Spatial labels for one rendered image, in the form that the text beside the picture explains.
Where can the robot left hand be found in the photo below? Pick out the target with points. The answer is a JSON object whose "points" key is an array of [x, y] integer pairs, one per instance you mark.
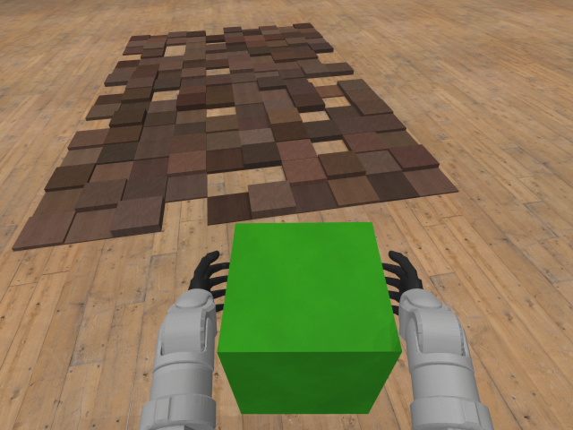
{"points": [[201, 278]]}

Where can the carton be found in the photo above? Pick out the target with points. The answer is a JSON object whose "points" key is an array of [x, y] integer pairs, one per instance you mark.
{"points": [[307, 324]]}

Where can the robot right hand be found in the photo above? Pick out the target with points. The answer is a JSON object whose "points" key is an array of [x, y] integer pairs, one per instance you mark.
{"points": [[407, 274]]}

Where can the robot left forearm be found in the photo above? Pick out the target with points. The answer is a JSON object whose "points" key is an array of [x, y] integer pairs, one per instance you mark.
{"points": [[181, 388]]}

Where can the robot right forearm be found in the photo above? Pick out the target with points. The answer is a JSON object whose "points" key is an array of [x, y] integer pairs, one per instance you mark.
{"points": [[439, 361]]}

